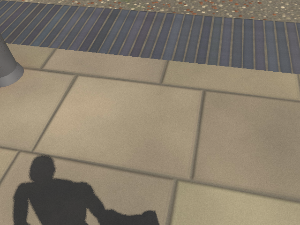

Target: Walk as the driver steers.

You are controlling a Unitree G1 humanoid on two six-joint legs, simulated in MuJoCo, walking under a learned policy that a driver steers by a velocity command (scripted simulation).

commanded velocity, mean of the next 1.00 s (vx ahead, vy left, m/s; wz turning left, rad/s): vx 0.48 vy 0.00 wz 0.00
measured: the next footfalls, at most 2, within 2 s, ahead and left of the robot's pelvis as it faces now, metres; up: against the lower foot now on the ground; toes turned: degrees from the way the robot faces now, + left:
left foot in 0.22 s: +0.31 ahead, +0.14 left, +0.00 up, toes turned +2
right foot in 0.74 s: +0.61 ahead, -0.11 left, +0.00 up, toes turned -3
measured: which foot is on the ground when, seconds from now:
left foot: up 0.00-0.20, down 0.22-0.76, up 0.78-1.00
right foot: down 0.00-0.24, up 0.26-0.72, down 0.74-1.00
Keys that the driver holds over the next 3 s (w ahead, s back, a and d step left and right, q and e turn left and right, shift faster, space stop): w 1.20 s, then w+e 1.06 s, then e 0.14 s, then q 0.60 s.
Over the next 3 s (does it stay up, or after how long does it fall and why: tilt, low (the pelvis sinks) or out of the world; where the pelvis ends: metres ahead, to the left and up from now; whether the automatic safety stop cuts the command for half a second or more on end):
stays up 1.43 -0.14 -0.02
